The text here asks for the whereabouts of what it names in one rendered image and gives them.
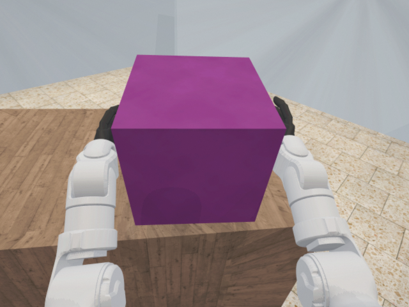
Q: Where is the robot left upper arm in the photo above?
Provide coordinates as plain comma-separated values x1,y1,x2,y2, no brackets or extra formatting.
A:
46,262,126,307

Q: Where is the right robot forearm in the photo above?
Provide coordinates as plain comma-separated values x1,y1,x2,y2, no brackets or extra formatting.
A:
273,135,378,300

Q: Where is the left robot hand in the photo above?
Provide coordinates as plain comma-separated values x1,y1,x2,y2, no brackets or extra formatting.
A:
94,105,119,143

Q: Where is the robot right upper arm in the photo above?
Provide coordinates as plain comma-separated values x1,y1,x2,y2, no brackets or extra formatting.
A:
296,251,383,307

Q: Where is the carton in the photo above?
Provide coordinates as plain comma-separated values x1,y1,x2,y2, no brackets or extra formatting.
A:
111,54,286,225

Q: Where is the right robot hand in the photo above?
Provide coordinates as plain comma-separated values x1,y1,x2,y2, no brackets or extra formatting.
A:
273,96,295,136

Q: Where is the left robot forearm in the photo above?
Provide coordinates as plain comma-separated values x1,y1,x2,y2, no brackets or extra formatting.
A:
45,139,119,307

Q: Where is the pedestal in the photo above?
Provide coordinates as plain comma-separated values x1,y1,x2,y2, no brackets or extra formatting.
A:
0,109,313,307

